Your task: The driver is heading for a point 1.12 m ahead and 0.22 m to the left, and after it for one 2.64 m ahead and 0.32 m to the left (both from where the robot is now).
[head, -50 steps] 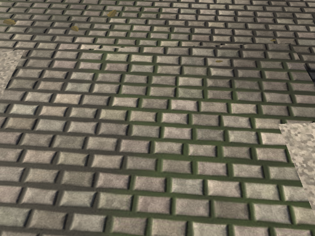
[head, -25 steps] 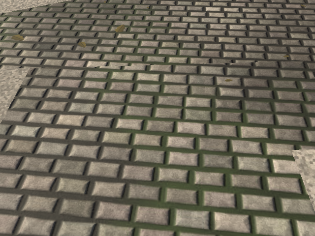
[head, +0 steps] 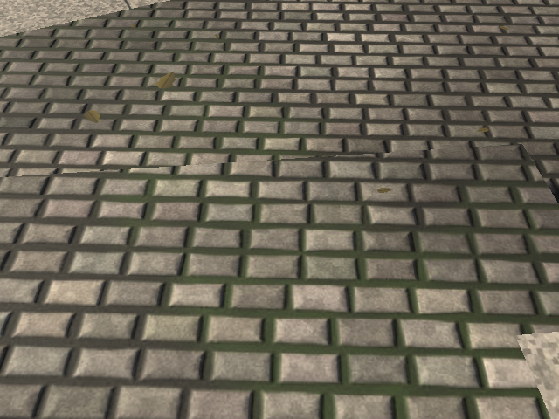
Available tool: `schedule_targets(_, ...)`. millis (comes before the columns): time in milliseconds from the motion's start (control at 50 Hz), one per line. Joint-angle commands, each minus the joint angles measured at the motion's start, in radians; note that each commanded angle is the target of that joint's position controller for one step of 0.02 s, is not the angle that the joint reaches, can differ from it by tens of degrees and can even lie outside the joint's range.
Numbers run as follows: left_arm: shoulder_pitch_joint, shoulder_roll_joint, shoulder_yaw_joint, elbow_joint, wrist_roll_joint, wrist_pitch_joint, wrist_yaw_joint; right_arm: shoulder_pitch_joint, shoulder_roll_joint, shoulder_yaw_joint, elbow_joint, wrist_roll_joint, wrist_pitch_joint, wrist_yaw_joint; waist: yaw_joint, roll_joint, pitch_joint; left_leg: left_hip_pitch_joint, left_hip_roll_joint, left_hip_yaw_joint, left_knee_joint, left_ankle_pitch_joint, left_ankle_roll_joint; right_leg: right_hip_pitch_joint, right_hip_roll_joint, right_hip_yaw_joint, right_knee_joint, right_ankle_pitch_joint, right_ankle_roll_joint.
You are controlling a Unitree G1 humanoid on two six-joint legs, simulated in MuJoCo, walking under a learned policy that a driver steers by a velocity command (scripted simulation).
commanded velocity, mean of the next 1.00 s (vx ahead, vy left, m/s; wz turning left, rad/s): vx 0.27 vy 0.00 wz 0.41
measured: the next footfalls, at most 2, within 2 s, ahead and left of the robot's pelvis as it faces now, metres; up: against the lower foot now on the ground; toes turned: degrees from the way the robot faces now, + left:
right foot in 0.28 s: +0.33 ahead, -0.16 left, +0.00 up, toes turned +4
left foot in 0.76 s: +0.41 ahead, +0.10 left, +0.00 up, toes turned +23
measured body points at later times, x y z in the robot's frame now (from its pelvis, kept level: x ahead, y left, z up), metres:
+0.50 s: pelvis +0.25 -0.07 +0.00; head +0.29 -0.08 +0.45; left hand +0.30 +0.21 -0.12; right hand +0.39 -0.33 -0.13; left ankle +0.23 +0.08 -0.66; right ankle +0.29 -0.17 -0.74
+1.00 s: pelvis +0.34 -0.02 -0.01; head +0.37 +0.03 +0.44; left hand +0.36 +0.30 -0.13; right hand +0.60 -0.20 -0.09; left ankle +0.37 +0.08 -0.74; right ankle +0.42 -0.17 -0.67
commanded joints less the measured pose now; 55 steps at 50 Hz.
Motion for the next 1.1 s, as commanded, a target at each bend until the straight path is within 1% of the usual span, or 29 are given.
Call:
schedule_targets(20, 0.026, 0.041, 0.012, -0.045, 0.013, 0.005, 0.005, -0.035, -0.133, -0.021, -0.056, 0.001, -0.016, -0.020, 0.044, 0.066, 0.051, -0.083, 0.292, -0.223, -0.195, 0.078, 0.180, -0.041, -0.043, 0.005, -0.145, 0.151, 0.027)
schedule_targets(180, -0.249, 0.042, 0.004, -0.130, -0.007, -0.021, -0.027, 0.115, -0.162, -0.028, -0.023, 0.029, 0.016, -0.039, -0.046, 0.090, 0.077, 0.062, 0.295, -0.229, -0.107, 0.043, 0.129, 0.046, 0.051, -0.030, -0.575, 0.255, 0.046)
schedule_targets(240, -0.203, 0.087, 0.019, -0.132, -0.008, -0.039, -0.038, 0.102, -0.179, -0.039, -0.028, 0.030, 0.030, -0.047, 0.003, 0.122, 0.053, 0.104, 0.326, -0.287, -0.018, 0.056, 0.104, 0.165, 0.075, -0.024, -0.654, 0.155, 0.025)
schedule_targets(260, -0.125, 0.110, 0.033, -0.113, -0.007, -0.044, -0.035, 0.084, -0.178, -0.039, -0.034, 0.028, 0.035, -0.048, 0.051, 0.126, 0.016, 0.097, 0.303, -0.280, 0.061, 0.143, 0.087, 0.276, 0.094, -0.041, -0.680, 0.116, 0.010)
schedule_targets(280, 0.034, 0.162, 0.057, -0.071, -0.002, -0.049, -0.027, 0.068, -0.147, -0.029, -0.048, 0.019, 0.034, -0.046, 0.120, 0.108, -0.087, 0.032, 0.241, -0.240, 0.248, 0.218, 0.057, 0.498, 0.068, -0.021, -0.674, 0.119, -0.025)
schedule_targets(300, 0.229, 0.252, 0.080, -0.046, 0.010, -0.048, -0.018, 0.049, -0.090, -0.009, -0.092, -0.002, 0.031, -0.045, 0.188, -0.026, -0.266, -0.159, 0.149, -0.160, 0.586, -0.003, 0.015, 0.800, -0.138, 0.183, -0.659, 0.114, -0.089)
schedule_targets(320, 0.266, 0.297, 0.090, -0.029, 0.022, -0.036, -0.026, 0.173, 0.018, 0.017, -0.110, 0.029, 0.011, -0.041, 0.118, -0.341, -0.372, -0.519, 0.028, -0.121, 0.881, -0.443, -0.027, 1.065, -0.325, 0.609, -0.782, -0.069, -0.220)
schedule_targets(340, 0.202, 0.177, 0.059, -0.063, 0.031, -0.039, -0.025, 0.140, -0.112, -0.013, -0.097, 0.051, 0.004, -0.047, 0.127, -0.201, -0.294, -0.594, 0.081, -0.229, 1.020, -0.433, -0.028, 0.974, -0.304, 0.610, -0.816, -0.023, -0.197)
schedule_targets(360, 0.116, 0.125, 0.041, -0.084, 0.027, -0.040, -0.022, 0.069, -0.160, -0.031, -0.115, 0.053, 0.007, -0.051, 0.108, -0.114, -0.182, -0.602, 0.114, -0.219, 1.036, -0.350, -0.028, 0.836, -0.283, 0.411, -0.797, 0.197, -0.159)
schedule_targets(380, 0.039, 0.105, 0.032, -0.096, 0.027, -0.037, -0.026, 0.048, -0.146, -0.036, -0.115, 0.042, 0.019, -0.058, 0.068, -0.028, -0.136, -0.537, 0.153, -0.196, 1.013, -0.292, -0.048, 0.707, -0.237, 0.263, -0.799, 0.421, -0.141)
schedule_targets(400, 0.000, 0.089, 0.030, -0.093, 0.026, -0.034, -0.030, 0.041, -0.132, -0.044, -0.121, 0.029, 0.033, -0.062, 0.040, -0.019, -0.090, -0.496, 0.175, -0.184, 0.965, -0.259, -0.059, 0.613, -0.199, 0.160, -0.808, 0.550, -0.128)
schedule_targets(440, -0.021, 0.051, 0.024, -0.077, 0.035, -0.030, -0.024, 0.040, -0.097, -0.052, -0.128, 0.033, 0.068, -0.059, 0.016, -0.046, -0.057, -0.409, 0.184, -0.142, 0.933, -0.197, -0.061, 0.503, -0.113, 0.016, -0.860, 0.613, -0.101)
schedule_targets(460, -0.029, 0.097, 0.033, -0.073, 0.043, -0.033, -0.018, 0.068, -0.064, -0.048, -0.144, 0.035, 0.081, -0.058, -0.017, -0.095, -0.054, -0.412, 0.181, -0.136, 0.908, -0.178, -0.075, 0.486, -0.151, -0.019, -0.862, 0.690, -0.139)
schedule_targets(480, -0.036, 0.115, 0.041, -0.070, 0.033, -0.033, -0.012, 0.048, -0.055, -0.043, -0.165, 0.026, 0.089, -0.056, -0.013, -0.092, -0.030, -0.435, 0.190, -0.127, 0.852, -0.160, -0.091, 0.475, -0.160, -0.045, -0.877, 0.725, -0.159)
schedule_targets(580, -0.048, 0.161, 0.056, -0.068, 0.021, 0.006, 0.027, -0.101, -0.062, -0.046, -0.249, 0.017, 0.095, -0.029, 0.021, -0.042, -0.052, -0.396, 0.186, -0.073, 0.563, 0.030, -0.093, 0.504, -0.153, -0.169, -0.880, 0.636, -0.154)
schedule_targets(700, -0.057, 0.200, 0.072, -0.065, -0.013, 0.044, 0.030, -0.193, -0.109, -0.069, -0.333, 0.014, 0.114, 0.006, 0.036, -0.062, -0.048, -0.340, 0.155, -0.025, 0.390, -0.060, -0.038, 0.588, -0.195, -0.188, -0.758, 0.534, -0.117)
schedule_targets(740, -0.072, 0.196, 0.073, -0.069, -0.024, 0.056, 0.033, -0.127, -0.123, -0.083, -0.328, 0.014, 0.109, 0.008, -0.005, -0.041, -0.076, -0.221, 0.103, 0.017, 0.248, -0.007, 0.004, 0.588, -0.159, -0.222, -0.602, 0.573, -0.069)
schedule_targets(760, -0.015, 0.171, 0.068, -0.057, -0.013, 0.058, 0.028, -0.052, -0.184, -0.109, -0.311, 0.008, 0.103, -0.006, -0.028, 0.046, -0.122, -0.062, 0.086, -0.022, 0.165, 0.220, 0.044, 0.524, -0.085, -0.256, -0.424, 0.501, -0.012)
schedule_targets(780, -0.005, 0.122, 0.049, -0.094, 0.034, 0.054, 0.020, 0.009, -0.318, -0.144, -0.321, -0.004, 0.104, -0.033, -0.021, 0.284, -0.184, 0.178, 0.317, -0.339, 0.194, 0.742, 0.151, 0.242, 0.020, -0.285, -0.100, 0.023, 0.071)
schedule_targets(800, 0.021, 0.100, 0.034, -0.127, 0.042, 0.048, 0.008, -0.017, -0.343, -0.134, -0.357, -0.021, 0.101, -0.032, 0.016, 0.344, -0.327, 0.322, 0.504, -0.670, 0.148, 0.708, 0.366, 0.013, 0.163, -0.118, 0.167, -0.526, 0.102)
schedule_targets(820, -0.036, 0.150, 0.048, -0.119, 0.015, 0.049, -0.003, -0.035, -0.274, -0.115, -0.369, -0.012, 0.094, -0.019, -0.027, 0.174, -0.330, 0.261, 0.465, -0.605, 0.108, 0.562, 0.325, -0.018, 0.123, 0.013, 0.217, -0.472, 0.085)
schedule_targets(840, -0.077, 0.149, 0.050, -0.134, -0.003, 0.055, 0.000, -0.095, -0.240, -0.104, -0.377, 0.000, 0.087, -0.018, -0.005, 0.126, -0.240, 0.176, 0.411, -0.504, 0.096, 0.432, 0.261, -0.044, 0.102, 0.015, 0.187, -0.385, 0.066)
schedule_targets(860, -0.078, 0.140, 0.052, -0.119, 0.009, 0.065, 0.014, -0.144, -0.215, -0.097, -0.381, 0.016, 0.090, -0.023, 0.021, 0.055, -0.173, 0.089, 0.353, -0.437, 0.079, 0.303, 0.198, -0.038, 0.077, 0.015, 0.116, -0.306, 0.069)
schedule_targets(880, -0.081, 0.154, 0.059, -0.123, 0.023, 0.076, 0.027, -0.180, -0.198, -0.091, -0.388, 0.022, 0.097, -0.030, 0.040, 0.078, -0.145, 0.008, 0.320, -0.406, 0.058, 0.215, 0.170, 0.000, 0.066, 0.016, 0.053, -0.253, 0.071)
schedule_targets(900, -0.070, 0.150, 0.060, -0.124, 0.026, 0.084, 0.029, -0.195, -0.202, -0.091, -0.396, 0.011, 0.102, -0.035, 0.057, 0.116, -0.138, -0.064, 0.291, -0.388, 0.043, 0.187, 0.163, 0.060, 0.079, 0.004, 0.041, -0.212, 0.075)
schedule_targets(940, -0.030, 0.128, 0.057, -0.113, 0.019, 0.091, 0.032, -0.200, -0.192, -0.087, -0.405, -0.002, 0.102, -0.045, 0.066, 0.146, -0.153, -0.084, 0.270, -0.356, 0.036, 0.186, 0.161, 0.097, 0.095, -0.005, -0.015, -0.173, 0.086)
schedule_targets(980, -0.033, 0.113, 0.051, -0.116, 0.017, 0.092, 0.035, -0.171, -0.185, -0.084, -0.398, 0.002, 0.098, -0.055, 0.051, 0.147, -0.172, -0.072, 0.265, -0.358, 0.023, 0.060, 0.162, 0.106, 0.091, -0.003, -0.105, -0.148, 0.095)
schedule_targets(1040, -0.068, 0.110, 0.045, -0.134, 0.015, 0.084, 0.023, -0.157, -0.191, -0.080, -0.389, 0.006, 0.097, -0.066, 0.025, 0.210, -0.149, -0.097, 0.264, -0.416, -0.048, -0.332, 0.150, 0.136, 0.089, -0.025, -0.236, -0.121, 0.097)
schedule_targets(1100, -0.066, 0.113, 0.043, -0.133, 0.012, 0.057, 0.005, -0.128, -0.193, -0.075, -0.369, 0.000, 0.090, -0.065, 0.008, 0.205, -0.119, -0.106, 0.282, -0.446, -0.062, -0.401, 0.139, 0.195, 0.096, -0.046, -0.350, -0.149, 0.078)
